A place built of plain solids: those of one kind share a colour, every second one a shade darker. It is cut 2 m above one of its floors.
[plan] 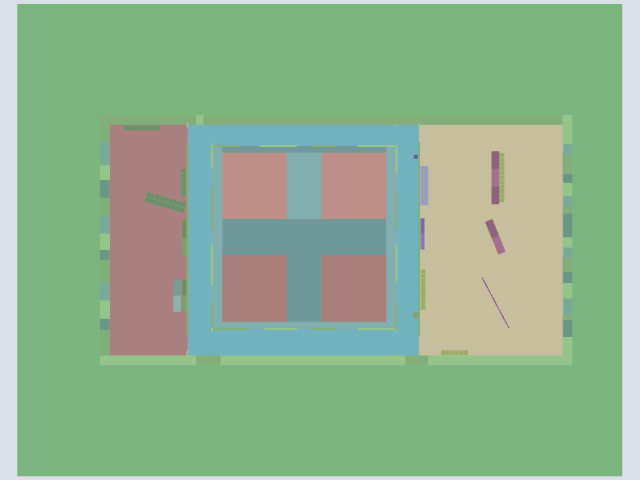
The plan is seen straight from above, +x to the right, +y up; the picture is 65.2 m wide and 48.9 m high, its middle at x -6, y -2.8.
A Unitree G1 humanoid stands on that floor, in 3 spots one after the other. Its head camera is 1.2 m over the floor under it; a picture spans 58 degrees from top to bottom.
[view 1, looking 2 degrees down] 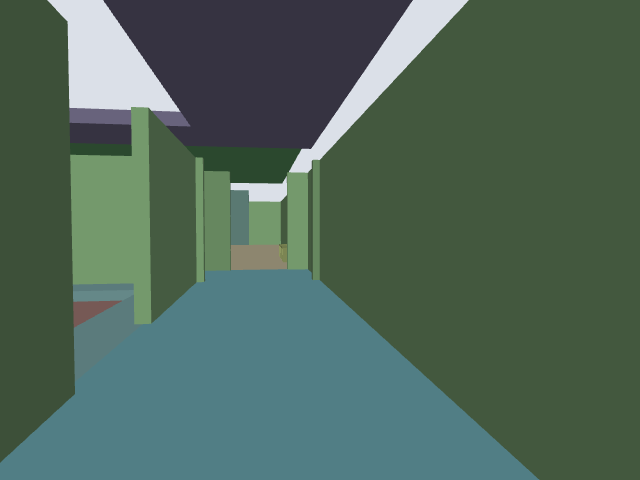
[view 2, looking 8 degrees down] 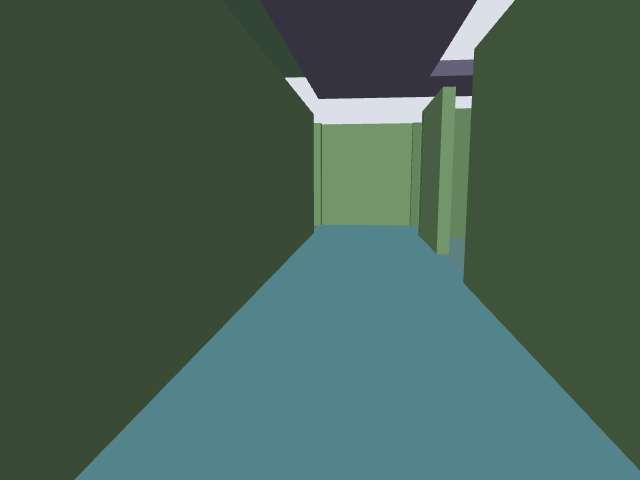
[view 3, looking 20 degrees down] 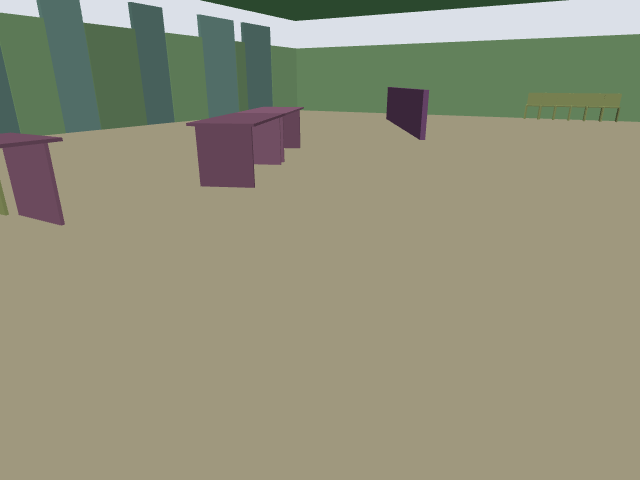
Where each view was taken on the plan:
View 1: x -7.60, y -13.27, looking -8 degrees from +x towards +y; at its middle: wall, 9.36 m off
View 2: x -18.25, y -2.50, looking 96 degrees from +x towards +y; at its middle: floor_corr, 8.62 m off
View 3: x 7.73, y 3.08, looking -61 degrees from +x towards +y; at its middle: floor_refectory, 3.51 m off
